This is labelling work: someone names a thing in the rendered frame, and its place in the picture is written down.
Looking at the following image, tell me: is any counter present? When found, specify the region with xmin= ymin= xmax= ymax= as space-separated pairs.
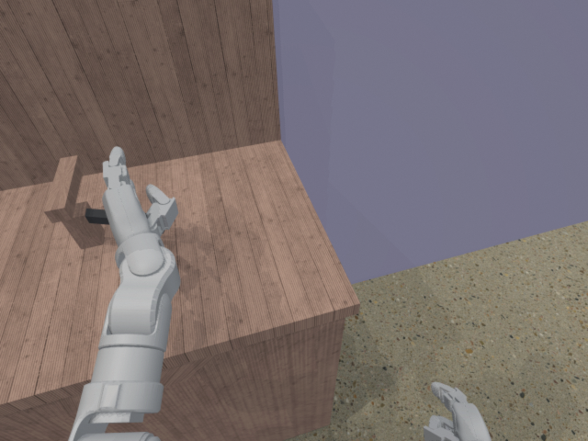
xmin=0 ymin=0 xmax=360 ymax=441

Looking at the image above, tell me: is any left robot hand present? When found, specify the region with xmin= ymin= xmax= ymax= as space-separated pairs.
xmin=102 ymin=146 xmax=178 ymax=247

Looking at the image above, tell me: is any tap lever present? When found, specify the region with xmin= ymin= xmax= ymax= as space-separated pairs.
xmin=85 ymin=209 xmax=165 ymax=234

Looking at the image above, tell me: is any right robot hand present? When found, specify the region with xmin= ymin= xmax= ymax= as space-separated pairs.
xmin=424 ymin=382 xmax=492 ymax=441

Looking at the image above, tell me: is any robot left forearm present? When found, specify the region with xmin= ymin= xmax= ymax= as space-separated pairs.
xmin=68 ymin=232 xmax=180 ymax=441

